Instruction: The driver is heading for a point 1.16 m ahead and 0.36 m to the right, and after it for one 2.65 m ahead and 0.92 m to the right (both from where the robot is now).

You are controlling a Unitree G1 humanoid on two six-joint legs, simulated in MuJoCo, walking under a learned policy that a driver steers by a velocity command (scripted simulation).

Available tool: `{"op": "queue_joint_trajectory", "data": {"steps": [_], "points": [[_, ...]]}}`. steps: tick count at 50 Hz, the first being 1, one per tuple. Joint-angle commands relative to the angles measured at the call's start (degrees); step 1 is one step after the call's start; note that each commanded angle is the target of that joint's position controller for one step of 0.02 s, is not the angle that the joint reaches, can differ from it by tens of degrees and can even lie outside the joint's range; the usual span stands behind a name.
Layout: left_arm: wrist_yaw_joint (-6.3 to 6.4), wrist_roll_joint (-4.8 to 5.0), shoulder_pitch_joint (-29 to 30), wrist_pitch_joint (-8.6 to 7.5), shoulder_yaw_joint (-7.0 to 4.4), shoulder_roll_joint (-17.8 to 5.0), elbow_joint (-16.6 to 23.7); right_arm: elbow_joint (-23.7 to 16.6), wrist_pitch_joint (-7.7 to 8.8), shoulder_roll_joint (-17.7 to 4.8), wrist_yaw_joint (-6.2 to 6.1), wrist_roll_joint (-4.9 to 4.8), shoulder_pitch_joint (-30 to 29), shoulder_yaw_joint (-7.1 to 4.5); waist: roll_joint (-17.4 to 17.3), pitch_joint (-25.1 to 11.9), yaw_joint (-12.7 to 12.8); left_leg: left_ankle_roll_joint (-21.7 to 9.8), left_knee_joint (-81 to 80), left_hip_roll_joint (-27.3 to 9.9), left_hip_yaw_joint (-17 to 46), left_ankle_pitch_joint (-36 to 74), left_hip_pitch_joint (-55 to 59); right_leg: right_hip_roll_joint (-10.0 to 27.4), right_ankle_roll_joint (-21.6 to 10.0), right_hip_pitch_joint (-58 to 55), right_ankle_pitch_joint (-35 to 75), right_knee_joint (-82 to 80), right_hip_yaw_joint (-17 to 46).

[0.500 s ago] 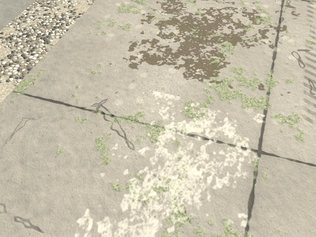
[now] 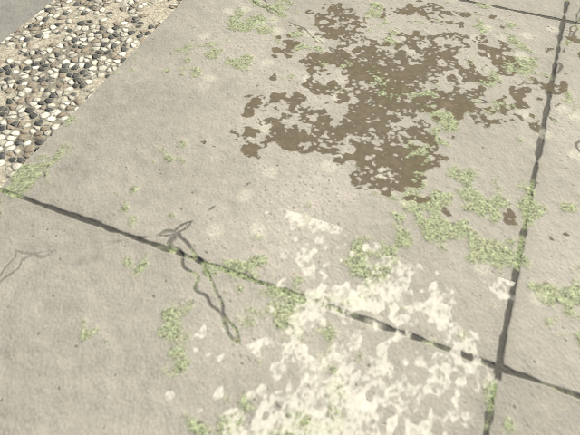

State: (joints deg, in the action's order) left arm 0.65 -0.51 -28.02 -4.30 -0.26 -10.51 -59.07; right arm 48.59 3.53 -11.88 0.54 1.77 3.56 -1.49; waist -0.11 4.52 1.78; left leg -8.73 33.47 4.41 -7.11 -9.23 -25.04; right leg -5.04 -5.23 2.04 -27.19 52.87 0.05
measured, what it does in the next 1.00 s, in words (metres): walks ahead: right foot, then left foot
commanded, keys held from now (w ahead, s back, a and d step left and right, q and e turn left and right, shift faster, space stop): w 0.14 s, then no key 0.86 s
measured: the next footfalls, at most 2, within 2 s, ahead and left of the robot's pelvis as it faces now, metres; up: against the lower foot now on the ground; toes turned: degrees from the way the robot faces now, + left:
right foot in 0.44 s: +0.36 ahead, -0.10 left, +0.00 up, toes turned -2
left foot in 0.80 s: +0.28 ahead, +0.09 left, +0.00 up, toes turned +1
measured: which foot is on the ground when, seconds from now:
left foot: down 0.00-0.46, up 0.48-0.78, down 0.80-1.00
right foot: up 0.00-0.42, down 0.44-1.00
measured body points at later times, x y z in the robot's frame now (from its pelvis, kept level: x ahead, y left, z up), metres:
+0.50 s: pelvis +0.23 -0.03 +0.01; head +0.26 -0.04 +0.46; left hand +0.35 +0.19 -0.12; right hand +0.17 -0.25 -0.15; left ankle +0.11 +0.05 -0.69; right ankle +0.32 -0.10 -0.72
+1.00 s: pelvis +0.26 -0.02 +0.03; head +0.25 -0.02 +0.48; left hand +0.26 +0.20 -0.13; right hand +0.24 -0.24 -0.13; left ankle +0.24 +0.09 -0.72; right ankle +0.32 -0.10 -0.72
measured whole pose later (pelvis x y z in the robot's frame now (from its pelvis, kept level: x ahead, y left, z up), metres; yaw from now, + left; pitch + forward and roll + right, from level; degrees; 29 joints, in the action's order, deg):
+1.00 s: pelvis +0.26 -0.02 +0.03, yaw +1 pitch -2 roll +0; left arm 1.2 -0.5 -16.8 -0.3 -0.2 -9.0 -62.5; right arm 65.2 0.8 -7.3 -2.3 0.5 19.5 1.0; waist 0.9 0.5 1.0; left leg -0.6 24.6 0.8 -0.5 -14.6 -8.6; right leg -1.7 -3.7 14.8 -6.5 22.6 -4.1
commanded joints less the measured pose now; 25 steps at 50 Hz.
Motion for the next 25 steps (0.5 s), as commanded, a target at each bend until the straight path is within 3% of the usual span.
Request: {"op": "queue_joint_trajectory", "data": {"steps": [1, 2, 4, 5, 7, 9, 12, 14, 17, 20, 21, 22, 23, 24, 25], "points": [[-0.56, -0.63, 2.75, -0.81, -1.99, -8.50, 6.19, 2.69, -0.26, -8.59, 0.06, -1.72, 13.17, -2.96, -2.26, -5.50, -4.82, -11.69, -21.59, -23.74, 38.43, -19.77, 28.11, 5.03, -1.45, 34.44, 7.50, 25.65, 3.98], [-0.81, -0.86, 5.19, -0.93, -2.14, -8.30, 6.53, 2.72, 0.26, -5.78, 0.34, -1.42, 10.86, -2.30, 0.42, -1.57, -3.42, -9.89, -23.92, -21.51, 33.63, -14.32, 21.14, 6.60, -1.49, 32.27, 9.80, 22.32, 3.61], [-1.39, -1.56, 3.70, 0.38, -1.80, -5.63, 5.93, 4.66, 1.38, -3.12, 0.02, -1.14, 12.06, -1.27, 0.23, -0.31, -0.03, -6.80, -25.68, -17.55, 24.80, -4.07, 13.26, 8.89, -0.20, 26.12, 10.93, 17.23, 3.51], [-1.69, -1.61, 3.44, 0.94, -1.61, -4.24, 5.68, 5.63, 1.97, -3.00, -0.06, -1.16, 13.50, -1.11, -0.17, -0.34, 0.50, -6.30, -26.26, -16.63, 22.20, -0.59, 11.94, 9.29, 0.43, 24.90, 11.20, 15.42, 2.92], [-2.07, -1.68, 5.87, 1.58, -1.58, -3.68, 6.55, 7.22, 2.78, -4.57, -0.08, -1.35, 16.13, -1.33, -1.02, 0.32, 0.79, -5.98, -27.48, -15.33, 18.14, 3.50, 11.25, 10.34, 1.49, 26.87, 13.49, 11.94, 1.42], [-1.96, -1.55, 10.70, 1.92, -1.67, -4.22, 8.05, 8.12, 2.96, -5.36, -0.08, -1.28, 17.94, -1.16, -1.06, 2.08, 0.37, -5.16, -27.15, -14.59, 14.18, 17.44, 11.75, 10.91, 2.76, 30.05, 17.40, 7.03, -0.46], [-1.63, -0.76, 16.04, 1.91, -1.15, -3.18, 9.25, 9.33, 2.64, -4.84, -0.10, -1.29, 20.40, -0.37, -2.40, 0.56, -0.78, -1.44, -22.40, -11.49, 7.33, 39.99, 13.78, 9.19, 3.77, 28.00, 23.19, -3.46, -3.49], [-1.42, -0.28, 18.95, 1.93, -0.68, -2.44, 9.48, 10.24, 2.27, -4.70, -0.43, -1.31, 22.54, 0.07, -4.15, -1.05, -2.39, 0.66, -20.24, -10.43, 5.71, 43.56, 16.10, 7.32, 3.67, 25.55, 26.74, -9.11, -5.01], [-0.70, -0.19, 21.56, 1.91, -0.52, -2.97, 9.34, 11.51, 1.49, -4.54, -1.09, -0.87, 24.78, 0.52, -5.62, -1.93, -3.99, 0.61, -17.17, -11.62, 6.54, 43.36, 21.48, 5.62, 3.21, 24.48, 27.00, -14.08, -5.13], [0.12, -0.65, 18.57, 1.19, -0.93, -4.32, 7.76, 11.89, 1.03, -4.74, -1.83, -0.45, 23.36, 0.55, -5.92, -2.30, -2.39, -0.46, -11.32, -14.08, 9.10, 44.45, 24.66, 4.51, 1.36, 20.15, 21.44, -19.41, -3.61], [0.46, -0.77, 14.36, 0.64, -1.24, -4.73, 5.99, 11.97, 1.00, -4.86, -2.04, -0.75, 22.34, 0.48, -5.00, -3.07, -0.37, 0.22, -7.00, -13.72, 9.46, 43.80, 25.15, 3.88, 0.47, 15.93, 23.00, -24.65, -3.36], [0.74, -1.22, 9.61, -0.34, -1.58, -5.56, 4.20, 12.13, 1.05, -5.03, -2.07, -1.33, 22.13, 0.42, -2.63, -4.79, 1.86, 1.70, -0.43, -11.89, 8.65, 37.81, 23.59, 5.31, -0.32, 8.97, 33.03, -31.29, -2.01], [0.98, -2.06, 3.35, -1.19, -2.37, -9.43, 2.78, 10.94, 1.41, -3.89, -2.33, -1.93, 23.69, 0.86, 1.65, -11.14, 2.43, 3.40, 8.94, -9.81, 7.38, 19.93, 16.31, 15.08, -2.19, -3.81, 59.83, -26.51, 5.78], [0.93, -1.40, 1.99, -0.50, -2.70, -10.64, 2.21, 12.94, 0.59, 2.11, -2.27, -4.34, 33.41, 2.02, 12.52, -20.24, -0.21, 5.22, 23.22, -2.17, 4.40, -19.48, 7.32, 28.71, -14.06, -14.78, 80.75, -23.96, 18.65], [0.28, 0.52, 3.41, 0.12, -1.93, -7.45, 2.78, 14.15, -0.83, -2.90, -2.63, -2.90, 30.94, 0.68, 6.83, -20.22, 0.61, 5.69, 27.58, -1.44, 8.11, -28.46, 5.82, 28.50, -16.10, -9.57, 72.45, -27.40, 21.08]]}}
Keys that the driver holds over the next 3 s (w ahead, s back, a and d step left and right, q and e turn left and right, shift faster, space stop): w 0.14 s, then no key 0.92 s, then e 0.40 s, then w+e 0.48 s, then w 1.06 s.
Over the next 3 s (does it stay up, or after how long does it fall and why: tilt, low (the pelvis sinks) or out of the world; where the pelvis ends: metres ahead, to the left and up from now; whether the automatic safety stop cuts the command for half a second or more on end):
stays up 0.81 -0.30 0.03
